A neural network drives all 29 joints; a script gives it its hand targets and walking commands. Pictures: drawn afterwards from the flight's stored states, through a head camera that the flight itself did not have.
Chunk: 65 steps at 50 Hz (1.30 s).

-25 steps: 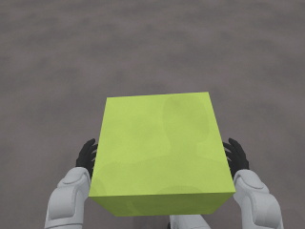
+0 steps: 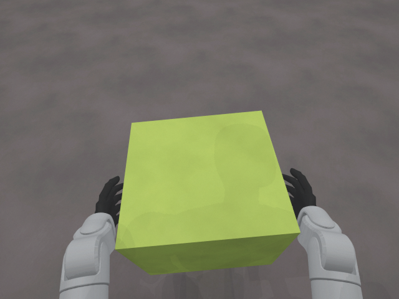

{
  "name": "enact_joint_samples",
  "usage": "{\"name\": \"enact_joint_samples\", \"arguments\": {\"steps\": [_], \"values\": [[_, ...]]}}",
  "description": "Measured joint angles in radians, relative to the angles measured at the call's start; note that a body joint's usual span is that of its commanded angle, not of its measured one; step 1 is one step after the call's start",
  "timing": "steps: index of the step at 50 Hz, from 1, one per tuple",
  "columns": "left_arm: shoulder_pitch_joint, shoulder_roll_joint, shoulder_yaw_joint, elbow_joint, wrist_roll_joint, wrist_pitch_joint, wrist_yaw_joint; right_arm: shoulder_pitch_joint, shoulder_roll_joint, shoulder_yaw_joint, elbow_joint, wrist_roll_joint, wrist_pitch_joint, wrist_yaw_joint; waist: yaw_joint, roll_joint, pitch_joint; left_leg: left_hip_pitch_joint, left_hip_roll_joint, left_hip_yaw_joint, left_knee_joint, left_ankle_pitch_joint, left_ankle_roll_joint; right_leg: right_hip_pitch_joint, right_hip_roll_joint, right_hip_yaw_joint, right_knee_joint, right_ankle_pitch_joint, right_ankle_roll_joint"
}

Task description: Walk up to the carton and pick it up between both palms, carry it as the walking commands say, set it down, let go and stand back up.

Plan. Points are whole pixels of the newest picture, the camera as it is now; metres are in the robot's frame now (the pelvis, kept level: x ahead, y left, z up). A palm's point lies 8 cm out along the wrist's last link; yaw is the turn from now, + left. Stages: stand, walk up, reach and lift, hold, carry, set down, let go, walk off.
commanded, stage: carry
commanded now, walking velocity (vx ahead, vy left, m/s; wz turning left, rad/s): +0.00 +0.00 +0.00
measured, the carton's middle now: (203, 195) +0.35 +0.00 -0.04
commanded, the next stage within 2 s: none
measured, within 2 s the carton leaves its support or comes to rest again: neither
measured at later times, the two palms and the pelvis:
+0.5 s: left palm (142, 113) +0.54 +0.14 +0.05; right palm (296, 101) +0.54 -0.24 +0.06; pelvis +0.25 -0.06 +0.00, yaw +2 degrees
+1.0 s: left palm (159, 57) +0.79 +0.12 +0.04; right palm (281, 45) +0.79 -0.26 +0.06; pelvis +0.50 -0.08 +0.01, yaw +3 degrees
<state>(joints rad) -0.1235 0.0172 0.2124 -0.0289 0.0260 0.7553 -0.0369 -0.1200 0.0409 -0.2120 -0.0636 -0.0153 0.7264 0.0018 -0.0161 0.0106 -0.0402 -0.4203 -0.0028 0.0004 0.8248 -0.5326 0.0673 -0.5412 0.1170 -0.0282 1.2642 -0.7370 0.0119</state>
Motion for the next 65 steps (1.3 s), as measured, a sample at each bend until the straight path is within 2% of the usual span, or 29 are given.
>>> {"name": "enact_joint_samples", "arguments": {"steps": [2,4,5,6,7,10,14,23,25,26,28,30,32,34,35,36,37,40,44,51,52,54,55,58,60,61,62,63,65], "values": [[-0.011,0.009,0.0,-0.001,-0.013,0.016,0.005,0.005,0.003,0.001,-0.001,0.0,0.0,-0.003,0.001,0.024,0.0,0.001,0.01,0.002,0.0,-0.037,-0.031,-0.139,-0.014,0.031,0.052,-0.096,-0.012],[-0.013,0.015,0.0,-0.006,-0.027,0.03,0.006,0.023,0.004,0.012,-0.022,0.0,0.007,-0.012,0.001,0.024,0.004,0.02,0.01,0.004,0.0,-0.066,-0.064,-0.223,-0.047,0.045,-0.104,-0.031,-0.022],[0.0,0.016,-0.002,-0.012,-0.036,0.033,0.006,0.041,0.004,0.02,-0.044,0.0,0.017,-0.017,0.001,0.021,0.005,0.037,0.009,0.005,0.007,-0.079,-0.08,-0.221,-0.061,0.05,-0.268,0.091,-0.028],[0.021,0.015,-0.007,-0.018,-0.045,0.032,0.006,0.063,0.004,0.028,-0.067,0.0,0.03,-0.022,0.002,0.022,0.004,0.049,0.011,0.003,0.042,-0.083,-0.087,-0.196,-0.069,0.041,-0.366,0.379,-0.044],[0.041,0.008,-0.012,-0.018,-0.048,0.03,0.007,0.081,0.001,0.031,-0.079,0.0,0.042,-0.025,0.003,0.03,0.006,0.051,0.016,-0.006,0.103,-0.079,-0.088,-0.172,-0.063,0.029,-0.364,0.446,-0.071],[0.077,-0.009,-0.018,-0.016,-0.037,0.033,0.007,0.12,-0.001,0.032,-0.08,0.0,0.05,-0.022,0.0,0.011,0.023,0.05,0.001,-0.007,0.305,-0.081,-0.09,-0.059,-0.055,0.011,-0.348,0.297,-0.109],[0.077,-0.014,-0.017,-0.017,-0.033,0.027,0.007,0.12,-0.001,0.03,-0.081,0.0,0.045,-0.018,-0.001,-0.034,0.023,0.034,-0.014,-0.008,0.341,-0.048,-0.09,0.101,-0.048,-0.016,-0.443,0.261,-0.13],[-0.041,-0.007,-0.002,-0.014,0.009,-0.005,0.001,-0.001,-0.002,-0.011,-0.034,0.0,-0.019,0.0,-0.002,-0.053,0.019,0.019,-0.014,-0.008,0.046,0.09,-0.085,0.317,-0.013,-0.017,-0.552,0.183,-0.145],[-0.037,-0.007,-0.001,-0.01,0.013,-0.001,-0.003,0.003,0.001,-0.012,-0.026,0.0,-0.019,0.001,-0.002,-0.058,-0.005,0.025,-0.015,0.0,0.014,0.056,-0.082,0.323,-0.015,-0.015,-0.539,0.157,-0.137],[-0.028,-0.007,0.001,-0.006,0.015,0.0,-0.004,0.002,0.003,-0.012,-0.016,0.0,-0.016,0.001,-0.002,-0.059,-0.019,0.03,-0.015,0.005,0.005,0.039,-0.072,0.3,-0.019,-0.015,-0.498,0.167,-0.112],[-0.015,-0.008,0.004,-0.001,0.015,0.001,-0.004,-0.007,0.005,-0.012,-0.006,0.0,0.0,0.001,-0.005,-0.04,-0.025,0.036,-0.008,0.013,0.003,0.012,-0.018,0.177,-0.021,-0.017,-0.248,0.213,-0.018],[-0.004,-0.007,0.003,-0.002,0.011,0.002,-0.003,-0.006,0.006,-0.01,-0.006,0.0,0.01,0.001,-0.004,0.007,-0.025,0.046,0.013,0.014,0.003,-0.049,-0.013,0.025,-0.016,-0.009,0.017,0.003,-0.006],[-0.008,0.0,0.003,-0.002,-0.001,0.019,0.0,0.007,0.008,-0.006,-0.007,0.0,0.011,-0.002,-0.004,0.025,-0.023,0.048,0.019,0.016,0.003,-0.082,-0.046,-0.121,-0.027,0.02,0.077,-0.096,-0.019],[-0.005,0.008,0.003,-0.004,-0.012,0.034,0.002,0.023,0.009,0.005,-0.014,0.0,0.017,-0.009,-0.003,0.023,-0.012,0.067,0.018,0.018,0.004,-0.106,-0.071,-0.201,-0.05,0.03,-0.115,-0.029,-0.028],[0.009,0.008,0.001,-0.004,-0.02,0.037,0.002,0.04,0.009,0.013,-0.029,0.0,0.027,-0.015,-0.002,0.021,-0.01,0.079,0.017,0.018,0.021,-0.112,-0.079,-0.195,-0.058,0.032,-0.288,0.128,-0.033],[0.029,0.007,-0.006,-0.003,-0.026,0.036,0.002,0.062,0.008,0.02,-0.043,0.0,0.038,-0.02,0.0,0.024,-0.01,0.081,0.02,0.014,0.074,-0.103,-0.081,-0.171,-0.06,0.021,-0.355,0.391,-0.063],[0.05,0.003,-0.013,-0.003,-0.027,0.036,0.004,0.081,0.002,0.027,-0.049,0.0,0.046,-0.021,0.001,0.03,-0.003,0.08,0.025,0.004,0.144,-0.089,-0.083,-0.141,-0.054,0.012,-0.349,0.413,-0.09],[0.093,-0.006,-0.024,-0.002,-0.022,0.038,0.006,0.125,0.001,0.034,-0.05,0.0,0.054,-0.02,0.001,0.0,0.02,0.079,0.003,-0.003,0.348,-0.086,-0.086,-0.017,-0.051,0.004,-0.343,0.267,-0.112],[0.08,-0.01,-0.018,-0.003,-0.019,0.028,0.006,0.108,0.0,0.03,-0.051,0.0,0.046,-0.018,0.0,-0.032,0.021,0.053,-0.009,-0.004,0.356,-0.039,-0.085,0.134,-0.037,-0.012,-0.45,0.244,-0.121],[-0.062,-0.004,-0.007,-0.002,0.003,-0.007,0.005,-0.003,-0.001,-0.019,-0.042,0.0,-0.021,-0.003,0.0,-0.047,0.007,0.044,-0.009,-0.003,-0.005,0.036,-0.08,0.258,-0.021,-0.01,-0.522,0.188,-0.122],[-0.064,-0.003,-0.007,-0.001,0.005,-0.007,0.005,-0.005,0.0,-0.019,-0.037,0.0,-0.025,-0.002,-0.001,-0.048,-0.01,0.05,-0.009,0.0,-0.015,0.018,-0.074,0.249,-0.023,-0.01,-0.503,0.19,-0.11],[-0.055,-0.002,-0.006,0.0,0.005,-0.007,0.004,-0.009,0.001,-0.019,-0.033,0.0,-0.017,-0.001,-0.002,-0.033,-0.034,0.057,-0.003,0.007,-0.019,0.001,-0.033,0.166,-0.025,-0.013,-0.342,0.224,-0.042],[-0.047,-0.002,-0.007,0.0,0.006,-0.007,0.004,-0.01,0.001,-0.019,-0.033,0.0,-0.009,-0.001,-0.002,-0.012,-0.038,0.069,0.006,0.007,-0.019,-0.022,-0.016,0.114,-0.023,-0.014,-0.228,0.16,-0.024],[-0.033,-0.001,-0.009,-0.001,0.003,0.004,0.004,-0.003,0.002,-0.016,-0.034,0.0,0.01,-0.001,-0.001,0.046,-0.041,0.103,0.029,0.009,-0.019,-0.107,-0.038,-0.074,-0.029,-0.009,-0.007,-0.04,-0.03],[-0.026,0.004,-0.009,-0.002,-0.002,0.027,0.004,0.012,0.005,-0.009,-0.034,0.0,0.023,-0.005,-0.001,0.045,-0.038,0.131,0.027,0.014,-0.019,-0.141,-0.06,-0.167,-0.038,-0.008,-0.1,0.001,-0.038],[-0.013,0.005,-0.01,-0.002,-0.004,0.036,0.004,0.025,0.006,-0.003,-0.034,0.0,0.03,-0.008,-0.001,0.041,-0.036,0.15,0.026,0.015,-0.013,-0.154,-0.064,-0.175,-0.038,-0.012,-0.238,0.09,-0.042],[0.004,0.005,-0.012,-0.002,-0.006,0.043,0.004,0.042,0.006,0.004,-0.035,0.0,0.038,-0.01,0.0,0.036,-0.037,0.16,0.025,0.016,0.024,-0.158,-0.069,-0.157,-0.038,-0.018,-0.377,0.299,-0.05],[0.025,0.001,-0.017,-0.001,-0.006,0.047,0.005,0.058,0.003,0.009,-0.034,0.0,0.047,-0.012,0.003,0.039,-0.028,0.159,0.03,0.011,0.103,-0.143,-0.074,-0.135,-0.032,-0.026,-0.385,0.432,-0.084],[0.06,-0.006,-0.023,0.002,-0.002,0.052,0.005,0.085,0.002,0.016,-0.034,0.0,0.064,-0.013,0.005,0.027,0.008,0.154,0.016,0.003,0.285,-0.125,-0.079,-0.059,-0.024,-0.03,-0.352,0.322,-0.118]]}}
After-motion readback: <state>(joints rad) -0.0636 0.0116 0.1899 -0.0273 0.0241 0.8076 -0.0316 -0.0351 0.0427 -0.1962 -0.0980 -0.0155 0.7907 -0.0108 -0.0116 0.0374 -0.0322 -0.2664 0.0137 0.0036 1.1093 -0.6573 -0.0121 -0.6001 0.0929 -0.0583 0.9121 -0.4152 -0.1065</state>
